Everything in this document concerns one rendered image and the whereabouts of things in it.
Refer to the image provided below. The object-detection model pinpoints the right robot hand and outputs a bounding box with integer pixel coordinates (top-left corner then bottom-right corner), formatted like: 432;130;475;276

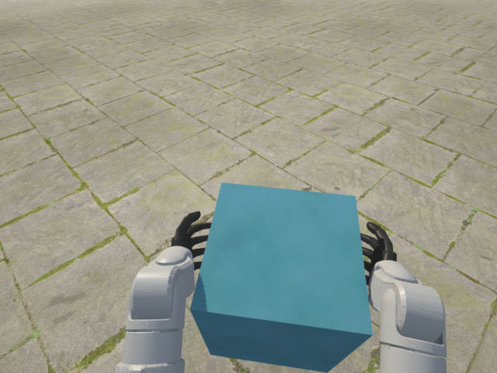
360;221;397;286

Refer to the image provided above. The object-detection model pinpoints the robot left forearm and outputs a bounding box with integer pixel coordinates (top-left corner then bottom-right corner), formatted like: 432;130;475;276
115;246;195;373

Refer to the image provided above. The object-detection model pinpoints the carton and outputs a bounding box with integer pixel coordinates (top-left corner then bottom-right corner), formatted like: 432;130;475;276
190;183;373;373

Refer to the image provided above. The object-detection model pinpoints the left robot hand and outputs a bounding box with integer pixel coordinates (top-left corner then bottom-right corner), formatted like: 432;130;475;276
170;211;211;270

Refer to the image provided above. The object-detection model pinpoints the robot right forearm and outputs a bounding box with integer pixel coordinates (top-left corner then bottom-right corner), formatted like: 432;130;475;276
368;260;447;373

